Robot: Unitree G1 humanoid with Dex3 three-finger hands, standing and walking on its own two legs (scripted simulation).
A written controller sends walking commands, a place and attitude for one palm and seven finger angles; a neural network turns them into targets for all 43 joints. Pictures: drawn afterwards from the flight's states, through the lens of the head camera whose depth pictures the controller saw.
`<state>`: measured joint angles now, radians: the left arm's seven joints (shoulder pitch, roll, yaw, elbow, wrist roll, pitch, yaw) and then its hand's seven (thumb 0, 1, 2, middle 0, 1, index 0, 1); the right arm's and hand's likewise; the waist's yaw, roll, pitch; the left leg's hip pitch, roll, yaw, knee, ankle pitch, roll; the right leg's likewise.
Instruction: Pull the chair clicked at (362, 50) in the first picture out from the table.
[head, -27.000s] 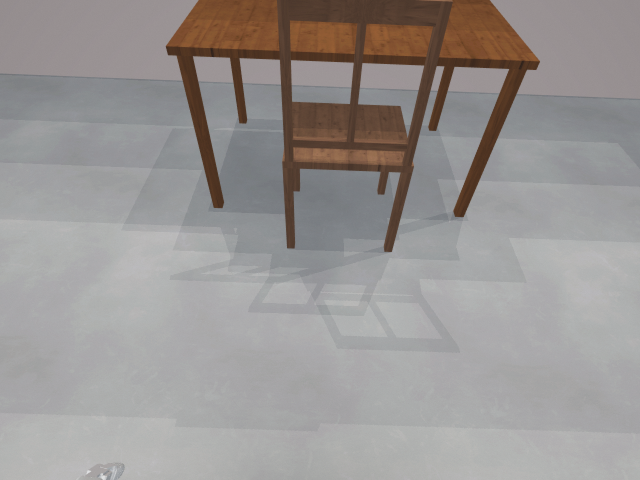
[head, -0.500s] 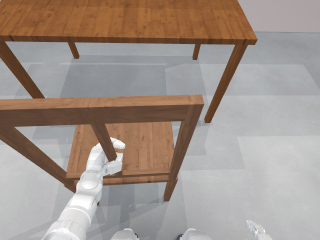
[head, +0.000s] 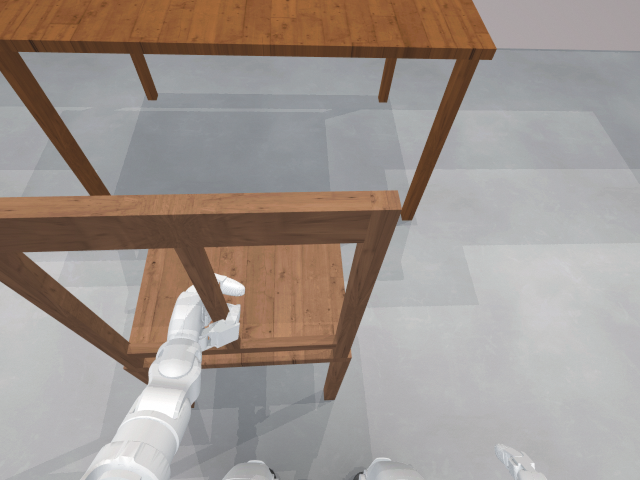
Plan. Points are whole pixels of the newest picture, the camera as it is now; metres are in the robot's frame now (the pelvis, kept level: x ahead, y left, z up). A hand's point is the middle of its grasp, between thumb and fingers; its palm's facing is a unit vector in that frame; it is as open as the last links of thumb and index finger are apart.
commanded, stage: step backward, pulling the chair out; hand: left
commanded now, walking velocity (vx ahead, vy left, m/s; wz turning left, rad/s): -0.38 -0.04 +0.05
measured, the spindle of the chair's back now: (216, 305) +0.34 +0.16 -0.06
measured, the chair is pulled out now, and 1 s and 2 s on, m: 0.43 0.61 0.61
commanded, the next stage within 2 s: stop walking, hand still on the chair in 0.30 s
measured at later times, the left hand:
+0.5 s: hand (226, 420) +0.19 +0.13 -0.07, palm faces +0.02 -0.99 -0.14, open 5.3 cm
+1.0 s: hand (222, 466) +0.14 +0.12 -0.07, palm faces +0.03 -0.99 -0.16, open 5.5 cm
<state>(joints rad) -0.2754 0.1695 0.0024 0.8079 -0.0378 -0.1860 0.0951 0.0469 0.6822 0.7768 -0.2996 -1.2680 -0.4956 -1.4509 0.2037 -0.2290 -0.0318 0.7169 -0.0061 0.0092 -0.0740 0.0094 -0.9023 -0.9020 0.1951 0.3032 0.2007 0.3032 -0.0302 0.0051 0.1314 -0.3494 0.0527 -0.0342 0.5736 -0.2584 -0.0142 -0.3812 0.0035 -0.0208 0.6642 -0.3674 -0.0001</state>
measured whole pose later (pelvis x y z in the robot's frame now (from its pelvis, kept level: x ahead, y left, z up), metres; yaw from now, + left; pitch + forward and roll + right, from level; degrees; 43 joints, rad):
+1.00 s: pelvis -0.11 -0.02 +0.00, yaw -1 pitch -2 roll +0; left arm -0.03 0.13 -0.02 0.72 -0.03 -0.13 0.08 0.07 0.67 0.78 -0.31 -1.22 -0.49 -1.45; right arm 0.22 -0.23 0.00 0.72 0.02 -0.02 -0.11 0.01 -0.90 -0.90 0.20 0.30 0.20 0.30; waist -0.02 0.01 0.05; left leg -0.22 0.03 0.00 0.49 -0.23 -0.02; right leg -0.20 -0.03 0.00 0.47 -0.24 0.03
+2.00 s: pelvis -0.07 -0.02 -0.04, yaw +1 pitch +10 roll +0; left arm 0.22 0.17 0.00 0.18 -0.09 0.12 0.02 0.00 -0.51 0.22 -0.20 -0.60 -0.21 -0.61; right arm 0.23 -0.25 0.02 0.55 0.03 -0.11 -0.07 0.01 -0.90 -0.90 0.20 0.30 0.20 0.30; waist -0.04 0.04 -0.10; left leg -0.59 0.02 -0.04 0.85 -0.44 -0.03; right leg -0.55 -0.05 -0.03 0.84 -0.46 0.03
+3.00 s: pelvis -0.08 -0.02 -0.06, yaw +3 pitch +12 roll -2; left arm 0.73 0.20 -0.05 -0.23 -0.07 0.14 0.01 -0.01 -0.54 0.20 0.00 0.00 0.00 0.00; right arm 0.24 -0.21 0.00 0.47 0.04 -0.11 -0.11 0.01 -0.90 -0.90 0.20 0.30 0.20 0.30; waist -0.02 0.05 -0.17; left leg -0.73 0.01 -0.08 1.02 -0.50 -0.02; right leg -0.65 -0.05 -0.07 0.97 -0.52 0.03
